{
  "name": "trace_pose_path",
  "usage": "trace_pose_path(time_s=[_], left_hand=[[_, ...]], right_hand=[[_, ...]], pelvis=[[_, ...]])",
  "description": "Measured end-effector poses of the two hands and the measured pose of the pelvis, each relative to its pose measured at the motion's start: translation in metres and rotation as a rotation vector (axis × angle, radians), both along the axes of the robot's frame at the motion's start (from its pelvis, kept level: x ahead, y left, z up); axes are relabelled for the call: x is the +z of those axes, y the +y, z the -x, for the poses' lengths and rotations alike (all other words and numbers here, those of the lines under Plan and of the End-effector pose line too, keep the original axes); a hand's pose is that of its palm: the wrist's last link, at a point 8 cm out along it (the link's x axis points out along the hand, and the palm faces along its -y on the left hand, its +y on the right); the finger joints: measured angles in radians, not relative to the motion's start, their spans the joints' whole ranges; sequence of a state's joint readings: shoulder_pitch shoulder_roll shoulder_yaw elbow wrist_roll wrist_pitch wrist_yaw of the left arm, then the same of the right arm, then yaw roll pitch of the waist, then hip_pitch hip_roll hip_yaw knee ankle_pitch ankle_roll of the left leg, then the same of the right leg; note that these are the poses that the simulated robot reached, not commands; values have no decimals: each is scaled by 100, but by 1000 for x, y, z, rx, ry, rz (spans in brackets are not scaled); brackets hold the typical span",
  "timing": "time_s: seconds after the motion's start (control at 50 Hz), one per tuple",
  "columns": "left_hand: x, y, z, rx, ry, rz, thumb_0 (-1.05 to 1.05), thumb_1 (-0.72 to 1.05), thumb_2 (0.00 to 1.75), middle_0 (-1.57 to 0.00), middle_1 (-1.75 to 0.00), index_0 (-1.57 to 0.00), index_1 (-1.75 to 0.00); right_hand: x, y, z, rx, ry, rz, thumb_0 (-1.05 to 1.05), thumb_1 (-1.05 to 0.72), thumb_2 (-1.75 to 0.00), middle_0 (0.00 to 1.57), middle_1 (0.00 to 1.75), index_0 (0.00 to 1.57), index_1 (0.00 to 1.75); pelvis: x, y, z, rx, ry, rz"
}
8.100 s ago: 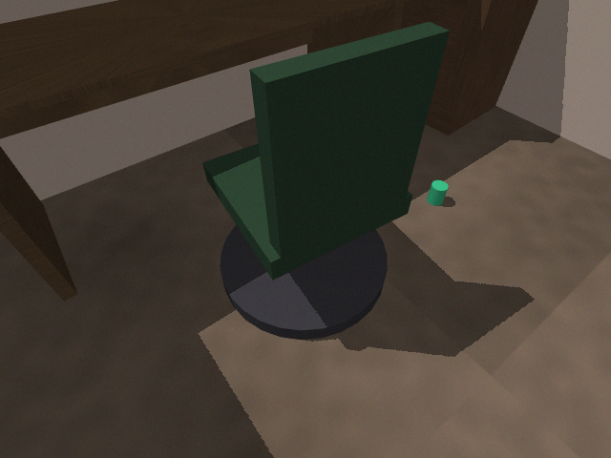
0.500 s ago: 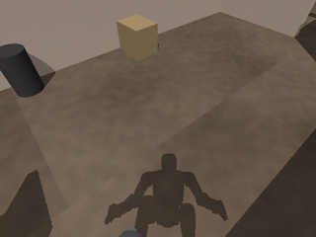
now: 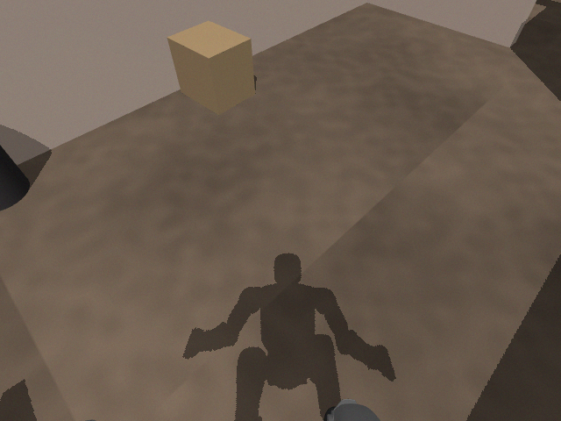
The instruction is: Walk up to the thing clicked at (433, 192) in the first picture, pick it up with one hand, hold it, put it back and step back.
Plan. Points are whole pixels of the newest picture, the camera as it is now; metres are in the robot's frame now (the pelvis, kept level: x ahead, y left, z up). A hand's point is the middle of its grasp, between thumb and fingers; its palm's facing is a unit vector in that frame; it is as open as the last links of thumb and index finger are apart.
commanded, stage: walk up
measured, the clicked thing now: out of the picture +0.09 +1.39 -0.72
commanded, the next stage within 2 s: none
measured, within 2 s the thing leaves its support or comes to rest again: neither
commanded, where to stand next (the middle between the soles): +0.61 +0.01 m, yaw +1 degrees
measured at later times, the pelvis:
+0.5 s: pelvis +0.22 +0.00 -0.01, yaw +3 degrees
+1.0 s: pelvis +0.41 +0.01 +0.02, yaw +19 degrees
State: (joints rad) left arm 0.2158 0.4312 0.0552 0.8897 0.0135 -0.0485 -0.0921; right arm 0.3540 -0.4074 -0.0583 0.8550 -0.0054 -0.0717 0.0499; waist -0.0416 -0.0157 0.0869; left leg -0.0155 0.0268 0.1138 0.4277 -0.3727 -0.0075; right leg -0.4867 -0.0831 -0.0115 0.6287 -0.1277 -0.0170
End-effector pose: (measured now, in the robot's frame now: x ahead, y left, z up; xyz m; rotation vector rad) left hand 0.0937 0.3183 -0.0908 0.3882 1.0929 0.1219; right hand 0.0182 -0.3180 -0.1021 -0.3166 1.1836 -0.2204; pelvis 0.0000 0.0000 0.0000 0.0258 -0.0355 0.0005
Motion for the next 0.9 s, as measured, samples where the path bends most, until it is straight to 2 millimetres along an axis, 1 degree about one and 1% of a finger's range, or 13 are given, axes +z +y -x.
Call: trace_pose_path(time_s=[0.08, 0.12, 0.18, 0.26, 0.34, 0.42, 0.5, 0.56, 0.64, 0.7, 0.76, 0.84, 0.9], left_hand=[[-3, -17, -49, 13, -31, -32, 0, 90, 90, -20, -30, -20, -30], [-1, -26, -65, 26, -62, -33, 0, 90, 90, -21, -30, -20, -30], [8, -36, -76, 64, -74, -21, 0, 90, 90, -21, -30, -20, -30], [14, -39, -80, 96, -27, -19, 0, 90, 90, -21, -30, -20, -30], [10, -32, -86, 113, 25, -16, 0, 90, 90, -21, -30, -20, -30], [0, -17, -101, 135, 46, -5, 0, 90, 90, -21, -30, -20, -30], [-20, 5, -125, 154, 64, 12, 0, 90, 90, -21, -30, -20, -30], [-39, 23, -152, 155, 90, 20, 0, 90, 90, -21, -30, -20, -30], [-41, 30, -196, 115, 107, 44, 1, 90, 90, -21, -30, -20, -30], [-33, 35, -230, 91, 79, 61, 1, 90, 90, -21, -30, -20, -30], [-24, 43, -266, 96, 36, 66, 0, 90, 90, -21, -30, -20, -30], [-10, 48, -312, 148, -80, 64, 0, 90, 90, -21, -30, -20, -30], [-4, 48, -337, 192, -120, 65, 0, 90, 90, -21, -30, -20, -30]], right_hand=[[-28, -18, -42, -9, 27, -15, 1, -90, -90, 21, 30, 21, 30], [-33, -20, -68, 5, 37, -27, 1, -91, -90, 21, 30, 21, 30], [-27, -19, -111, 42, 23, -45, 1, -91, -90, 21, 30, 21, 30], [-11, -18, -169, 69, -45, -53, 1, -91, -90, 21, 30, 21, 30], [0, -16, -213, 88, -73, -36, 1, -91, -90, 21, 30, 21, 30], [6, -9, -252, 119, -52, -8, 1, -91, -90, 20, 30, 20, 30], [10, 8, -298, 148, -54, 24, 1, -91, -90, 20, 30, 20, 30], [12, 24, -330, 156, -94, 54, 1, -91, -90, 21, 30, 21, 30], [25, 41, -351, 114, -149, 60, 1, -91, -90, 21, 30, 21, 30], [35, 50, -357, 89, -133, 61, 1, -91, -90, 21, 30, 21, 30], [40, 55, -359, 99, -54, 62, 1, -91, -90, 21, 30, 21, 30], [45, 52, -365, 141, 83, 75, 1, -90, -90, 21, 30, 21, 30], [50, 41, -384, 165, 125, 98, 1, -90, -90, 21, 30, 21, 30]], pelvis=[[-16, -16, -47, 2, -4, 26], [-16, -23, -65, 10, -11, 27], [-6, -27, -90, 8, -18, 8], [5, -27, -121, -1, -19, 13], [8, -22, -151, 7, -19, 35], [4, -13, -183, 26, -16, 57], [-6, 4, -221, 41, -12, 78], [-15, 20, -248, 37, -17, 44], [-8, 35, -274, 31, -26, 66], [2, 41, -295, 27, -26, 60], [10, 42, -314, 107, -22, 70], [16, 36, -340, 190, -13, 63], [18, 30, -365, 244, -7, 54]])
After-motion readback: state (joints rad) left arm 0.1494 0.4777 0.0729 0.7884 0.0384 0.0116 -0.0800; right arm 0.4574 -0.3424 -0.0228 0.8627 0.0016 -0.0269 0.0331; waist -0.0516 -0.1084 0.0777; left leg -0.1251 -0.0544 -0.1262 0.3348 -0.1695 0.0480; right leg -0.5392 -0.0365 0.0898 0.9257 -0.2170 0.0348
